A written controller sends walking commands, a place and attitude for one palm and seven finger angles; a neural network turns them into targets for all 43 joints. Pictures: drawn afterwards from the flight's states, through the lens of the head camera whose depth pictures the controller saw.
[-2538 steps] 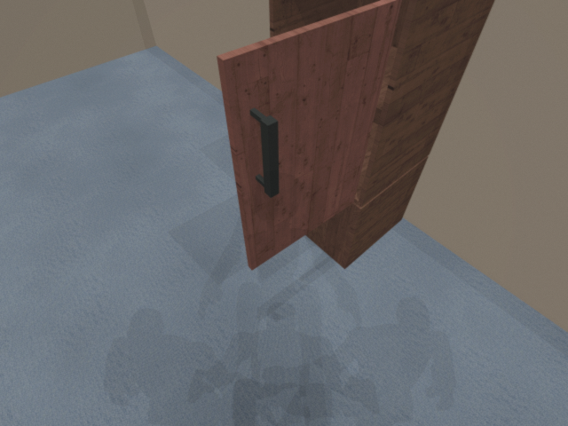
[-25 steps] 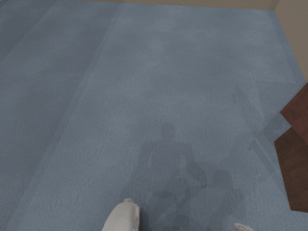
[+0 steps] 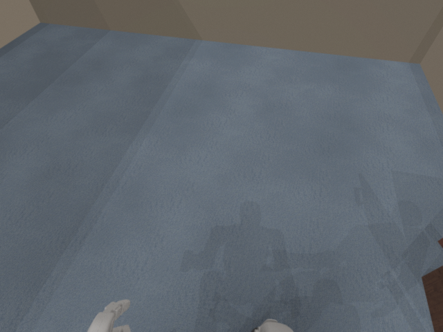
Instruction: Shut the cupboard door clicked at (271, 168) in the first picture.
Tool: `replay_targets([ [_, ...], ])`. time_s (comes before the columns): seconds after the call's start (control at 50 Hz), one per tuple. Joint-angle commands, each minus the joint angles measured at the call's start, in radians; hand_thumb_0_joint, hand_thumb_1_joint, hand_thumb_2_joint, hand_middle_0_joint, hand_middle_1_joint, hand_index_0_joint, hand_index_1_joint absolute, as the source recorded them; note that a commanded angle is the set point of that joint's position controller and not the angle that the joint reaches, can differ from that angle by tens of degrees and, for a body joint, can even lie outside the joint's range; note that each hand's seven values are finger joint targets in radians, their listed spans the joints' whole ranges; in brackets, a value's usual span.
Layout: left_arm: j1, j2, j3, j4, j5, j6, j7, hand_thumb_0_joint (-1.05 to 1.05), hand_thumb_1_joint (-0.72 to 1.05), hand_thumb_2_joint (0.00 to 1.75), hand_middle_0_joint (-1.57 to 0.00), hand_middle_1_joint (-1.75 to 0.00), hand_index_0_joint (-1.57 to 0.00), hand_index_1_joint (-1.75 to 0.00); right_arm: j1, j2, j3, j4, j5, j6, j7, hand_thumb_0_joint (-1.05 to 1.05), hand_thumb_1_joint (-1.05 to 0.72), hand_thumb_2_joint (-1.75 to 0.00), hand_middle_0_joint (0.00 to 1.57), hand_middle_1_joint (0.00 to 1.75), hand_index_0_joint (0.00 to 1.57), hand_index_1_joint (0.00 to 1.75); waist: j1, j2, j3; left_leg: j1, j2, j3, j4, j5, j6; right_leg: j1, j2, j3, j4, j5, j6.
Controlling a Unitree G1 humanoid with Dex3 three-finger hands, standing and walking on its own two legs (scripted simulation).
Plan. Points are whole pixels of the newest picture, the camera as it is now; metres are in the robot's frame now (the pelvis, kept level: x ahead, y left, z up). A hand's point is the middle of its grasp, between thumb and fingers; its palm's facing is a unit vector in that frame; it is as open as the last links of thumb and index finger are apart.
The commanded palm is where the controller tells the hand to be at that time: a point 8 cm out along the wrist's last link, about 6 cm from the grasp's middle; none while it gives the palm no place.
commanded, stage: turn to face it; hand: left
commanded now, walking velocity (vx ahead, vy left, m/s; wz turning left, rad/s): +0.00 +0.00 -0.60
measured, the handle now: out of the picture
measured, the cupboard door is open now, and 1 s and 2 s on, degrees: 25 25 25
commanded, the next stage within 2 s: none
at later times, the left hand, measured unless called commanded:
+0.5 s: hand (133, 325) +0.16 +0.20 -0.18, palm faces -0.15 -0.97 -0.19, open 7.4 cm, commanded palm none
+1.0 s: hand (178, 262) +0.29 +0.12 -0.15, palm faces -0.53 -0.80 -0.28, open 7.4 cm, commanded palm none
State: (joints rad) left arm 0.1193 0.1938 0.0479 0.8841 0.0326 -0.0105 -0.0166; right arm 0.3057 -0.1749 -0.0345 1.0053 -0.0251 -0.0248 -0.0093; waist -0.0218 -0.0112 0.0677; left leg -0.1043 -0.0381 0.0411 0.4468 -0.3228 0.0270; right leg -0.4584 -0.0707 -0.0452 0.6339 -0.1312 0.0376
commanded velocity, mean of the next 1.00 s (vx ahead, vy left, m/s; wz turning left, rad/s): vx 0.00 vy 0.00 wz -0.60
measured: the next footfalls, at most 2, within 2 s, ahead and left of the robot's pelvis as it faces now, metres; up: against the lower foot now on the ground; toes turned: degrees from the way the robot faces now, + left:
right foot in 0.02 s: +0.15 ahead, -0.11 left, +0.00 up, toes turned -5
left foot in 0.46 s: +0.15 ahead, +0.11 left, +0.00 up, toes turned -12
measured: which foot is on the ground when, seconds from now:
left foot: down 0.00-0.04, up 0.06-0.44, down 0.46-0.88, up 0.90-1.00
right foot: up 0.00-0.00, down 0.02-0.46, up 0.48-0.86, down 0.88-1.00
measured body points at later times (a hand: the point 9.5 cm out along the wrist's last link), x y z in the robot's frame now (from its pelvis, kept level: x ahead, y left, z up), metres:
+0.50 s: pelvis +0.08 +0.02 +0.00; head +0.12 +0.03 +0.44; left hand +0.17 +0.25 -0.16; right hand +0.11 -0.24 -0.14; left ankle +0.11 +0.12 -0.74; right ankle +0.10 -0.11 -0.73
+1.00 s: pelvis +0.08 +0.00 -0.01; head +0.11 -0.04 +0.44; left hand +0.32 +0.16 -0.13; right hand -0.03 -0.26 -0.16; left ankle +0.12 +0.13 -0.67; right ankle +0.02 -0.10 -0.74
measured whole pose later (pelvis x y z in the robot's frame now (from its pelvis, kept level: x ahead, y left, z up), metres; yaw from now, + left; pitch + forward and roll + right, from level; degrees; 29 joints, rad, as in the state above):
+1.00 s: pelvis +0.08 +0.00 -0.01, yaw -33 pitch +0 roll -1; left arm 0.14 0.23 0.05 0.87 0.02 0.03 -0.01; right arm 0.20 -0.28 -0.06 0.93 -0.01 0.06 -0.02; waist -0.02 0.05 0.11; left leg -0.46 0.10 0.06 1.10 -0.49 -0.08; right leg -0.27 0.01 -0.01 0.58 -0.30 -0.01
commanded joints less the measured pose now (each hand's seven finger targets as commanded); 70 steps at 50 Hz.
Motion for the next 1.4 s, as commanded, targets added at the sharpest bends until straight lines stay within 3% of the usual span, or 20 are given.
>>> replay_targets([
  [0.0, 0.266, 0.148, 0.032, 0.05, -0.002, -0.026, 0.02, 0.0, 0.9, 0.9, -0.2, -0.3, -0.2, -0.3, 0.055, -0.083, -0.022, -0.028, 0.01, -0.011, -0.011, 0.0, -0.9, -0.9, 0.2, 0.3, 0.2, 0.3, 0.087, -0.092, -0.072, -0.269, 0.103, 0.007, 0.207, 0.08, 0.022, 0.472, -0.101, 0.207, -0.176, 0.224, -0.094],
  [0.02, 0.31, 0.214, 0.042, 0.057, 0.001, -0.032, 0.024, 0.0, 0.9, 0.9, -0.2, -0.3, -0.2, -0.3, 0.104, -0.063, -0.023, -0.038, 0.012, -0.009, -0.007, 0.0, -0.9, -0.9, 0.2, 0.3, 0.2, 0.3, 0.077, -0.226, -0.09, -0.373, -0.009, 0.083, 0.446, -0.239, -0.019, 0.527, -0.288, 0.425, -0.265, 0.432, -0.207],
  [0.06, 0.226, 0.184, 0.046, 0.044, -0.014, -0.028, 0.038, 0.0, 0.9, 0.9, -0.2, -0.3, -0.2, -0.3, 0.086, -0.099, -0.023, -0.034, 0.014, 0.01, -0.022, 0.0, -0.9, -0.9, 0.2, 0.3, 0.2, 0.3, 0.058, -0.294, -0.175, -0.383, 0.055, -0.051, 0.656, -0.287, -0.039, 0.48, -0.305, 0.509, -0.344, 0.405, -0.294],
  [0.12, 0.114, 0.138, 0.047, 0.019, -0.014, -0.007, 0.048, 0.0, 0.9, 0.9, -0.2, -0.3, -0.2, -0.3, 0.01, -0.069, -0.017, -0.035, 0.014, 0.031, -0.018, 0.0, -0.9, -0.9, 0.2, 0.3, 0.2, 0.3, 0.019, -0.049, -0.129, -0.354, 0.099, -0.051, 0.655, -0.139, -0.06, 0.322, -0.207, 0.314, -0.331, 0.343, -0.258],
  [0.4, 0.059, 0.168, 0.078, -0.021, -0.013, 0.036, 0.028, 0.0, 0.9, 0.9, -0.2, -0.3, -0.2, -0.3, 0.016, -0.098, -0.031, -0.106, 0.02, 0.028, -0.031, 0.0, -0.9, -0.9, 0.2, 0.3, 0.2, 0.3, -0.018, -0.118, -0.13, -0.047, 0.057, -0.041, 0.031, 0.045, -0.064, 0.095, -0.07, 0.4, -0.264, -0.024, -0.159],
  [0.42, 0.055, 0.13, 0.07, -0.035, -0.018, 0.04, 0.026, 0.0, 0.9, 0.9, -0.2, -0.3, -0.2, -0.3, 0.036, -0.138, -0.038, -0.105, 0.016, 0.019, -0.036, 0.0, -0.9, -0.9, 0.2, 0.3, 0.2, 0.3, -0.027, 0.0, -0.127, 0.051, 0.148, -0.132, -0.098, 0.026, -0.037, -0.02, 0.017, 0.342, -0.179, -0.14, -0.112],
  [0.44, 0.069, 0.081, 0.059, -0.058, -0.027, 0.042, 0.014, 0.0, 0.9, 0.9, -0.2, -0.3, -0.2, -0.3, 0.031, -0.233, -0.052, -0.125, -0.002, 0.015, -0.039, 0.0, -0.9, -0.9, 0.2, 0.3, 0.2, 0.3, -0.024, 0.276, -0.107, 0.092, 0.383, -0.363, -0.195, 0.057, 0.053, -0.151, 0.152, 0.176, 0.026, -0.312, -0.052],
  [0.46, 0.046, 0.108, 0.062, -0.074, -0.017, 0.041, 0.008, 0.0, 0.9, 0.9, -0.2, -0.3, -0.2, -0.3, 0.01, -0.255, -0.055, -0.148, -0.005, 0.021, -0.041, 0.0, -0.9, -0.9, 0.2, 0.3, 0.2, 0.3, -0.03, 0.275, -0.079, 0.003, 0.516, -0.431, -0.225, 0.123, 0.146, -0.15, 0.126, 0.08, 0.242, -0.441, -0.023],
  [0.56, 0.066, 0.107, 0.063, -0.041, -0.014, 0.063, -0.017, 0.0, 0.9, 0.9, -0.2, -0.3, -0.2, -0.3, -0.096, -0.192, -0.035, -0.176, -0.007, 0.016, -0.044, 0.0, -0.9, -0.9, 0.2, 0.3, 0.2, 0.3, 0.029, 0.141, -0.066, -0.002, 0.357, -0.091, -0.115, 0.533, 0.113, -0.107, 0.055, 0.051, 0.473, -0.302, 0.022],
  [0.72, -0.03, 0.095, 0.046, -0.086, -0.01, 0.063, -0.021, 0.0, 0.9, 0.9, -0.2, -0.3, -0.2, -0.3, -0.003, -0.224, -0.057, -0.136, -0.006, 0.024, -0.03, 0.0, -0.9, -0.9, 0.2, 0.3, 0.2, 0.3, -0.029, 0.224, -0.079, 0.071, 0.379, 0.021, -0.045, 0.648, 0.102, -0.002, 0.052, -0.037, 0.196, -0.29, 0.008],
  [0.82, 0.098, 0.149, 0.053, -0.056, -0.009, 0.043, -0.012, 0.0, 0.9, 0.9, -0.2, -0.3, -0.2, -0.3, -0.068, -0.252, -0.07, -0.154, 0.005, 0.033, -0.014, 0.0, -0.9, -0.9, 0.2, 0.3, 0.2, 0.3, 0.053, 0.144, -0.12, -0.077, 0.354, 0.107, 0.17, 0.503, 0.005, 0.32, 0.057, -0.047, -0.182, -0.028, -0.043],
  [0.86, 0.232, 0.313, 0.083, -0.016, -0.006, 0.022, 0.01, 0.0, 0.9, 0.9, -0.2, -0.3, -0.2, -0.3, -0.143, -0.142, -0.041, -0.224, 0.014, 0.038, -0.006, 0.0, -0.9, -0.9, 0.2, 0.3, 0.2, 0.3, 0.115, -0.274, -0.136, -0.496, 0.114, 0.144, 0.587, -0.322, -0.101, 0.551, -0.315, 0.417, -0.252, 0.618, -0.228],
  [0.9, 0.194, 0.305, 0.086, -0.029, -0.012, 0.025, 0.032, 0.0, 0.9, 0.9, -0.2, -0.3, -0.2, -0.3, -0.169, -0.15, -0.035, -0.232, 0.014, 0.052, -0.024, 0.0, -0.9, -0.9, 0.2, 0.3, 0.2, 0.3, 0.092, -0.274, -0.144, -0.596, 0.133, -0.043, 0.751, -0.286, -0.102, 0.527, -0.289, 0.441, -0.241, 0.576, -0.279],
  [0.98, 0.038, 0.236, 0.059, -0.088, -0.01, 0.031, 0.032, 0.0, 0.9, 0.9, -0.2, -0.3, -0.2, -0.3, -0.118, -0.161, -0.039, -0.18, 0.01, 0.064, -0.009, 0.0, -0.9, -0.9, 0.2, 0.3, 0.2, 0.3, 0.016, -0.136, -0.105, -0.434, 0.141, -0.032, 0.679, -0.089, -0.12, 0.301, -0.165, 0.272, -0.264, 0.309, -0.219],
  [1.16, -0.002, 0.239, 0.073, -0.088, -0.013, 0.049, 0.019, 0.0, 0.9, 0.9, -0.2, -0.3, -0.2, -0.3, 0.003, -0.157, -0.035, -0.165, 0.02, 0.031, -0.02, 0.0, -0.9, -0.9, 0.2, 0.3, 0.2, 0.3, -0.032, -0.132, -0.107, -0.09, 0.069, 0.0, 0.06, 0.079, -0.098, 0.121, -0.087, 0.367, -0.166, 0.102, -0.15],
  [1.18, 0.008, 0.189, 0.063, -0.101, -0.021, 0.056, 0.016, 0.0, 0.9, 0.9, -0.2, -0.3, -0.2, -0.3, 0.035, -0.214, -0.042, -0.158, 0.013, 0.019, -0.025, 0.0, -0.9, -0.9, 0.2, 0.3, 0.2, 0.3, -0.037, 0.028, -0.129, 0.011, 0.173, -0.112, -0.09, 0.082, -0.065, 0.033, 0.007, 0.299, -0.062, -0.033, -0.095],
  [1.2, 0.053, 0.125, 0.051, -0.116, -0.03, 0.061, 0.005, 0.0, 0.9, 0.9, -0.2, -0.3, -0.2, -0.3, 0.043, -0.319, -0.06, -0.168, -0.003, 0.015, -0.027, 0.0, -0.9, -0.9, 0.2, 0.3, 0.2, 0.3, -0.026, 0.342, -0.138, 0.067, 0.432, -0.379, -0.175, 0.141, 0.042, -0.106, 0.147, 0.138, 0.168, -0.383, -0.03],
  [1.22, 0.016, 0.159, 0.049, -0.129, -0.019, 0.06, 0.002, 0.0, 0.9, 0.9, -0.2, -0.3, -0.2, -0.3, 0.052, -0.333, -0.059, -0.176, -0.005, 0.016, -0.031, 0.0, -0.9, -0.9, 0.2, 0.3, 0.2, 0.3, -0.043, 0.32, -0.114, -0.012, 0.54, -0.454, -0.186, 0.193, 0.13, -0.103, 0.108, 0.098, 0.38, -0.504, -0.016],
  [1.3, 0.026, 0.136, 0.062, -0.076, -0.013, 0.068, -0.024, 0.0, 0.9, 0.9, -0.2, -0.3, -0.2, -0.3, -0.078, -0.235, -0.033, -0.2, -0.009, 0.013, -0.037, 0.0, -0.9, -0.9, 0.2, 0.3, 0.2, 0.3, 0.022, 0.179, -0.079, -0.064, 0.371, -0.133, -0.142, 0.354, 0.088, -0.078, 0.049, 0.07, 0.553, -0.322, 0.017],
  [1.38, 0.001, 0.112, 0.053, -0.079, -0.015, 0.076, -0.028, 0.0, 0.9, 0.9, -0.2, -0.3, -0.2, -0.3, -0.018, -0.225, -0.041, -0.163, -0.003, 0.016, -0.036, 0.0, -0.9, -0.9, 0.2, 0.3, 0.2, 0.3, -0.004, 0.181, -0.107, 0.034, 0.38, -0.049, -0.12, 0.416, 0.1, -0.066, 0.037, 0.023, 0.419, -0.312, 0.026],
])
